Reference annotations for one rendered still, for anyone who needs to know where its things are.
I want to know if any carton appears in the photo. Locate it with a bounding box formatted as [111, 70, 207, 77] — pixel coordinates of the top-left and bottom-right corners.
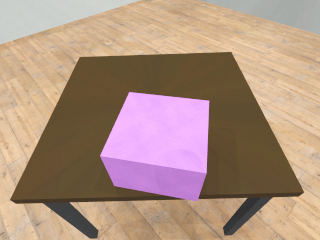
[100, 92, 209, 202]

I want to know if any table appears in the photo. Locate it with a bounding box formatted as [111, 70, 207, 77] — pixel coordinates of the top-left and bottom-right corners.
[10, 52, 304, 239]

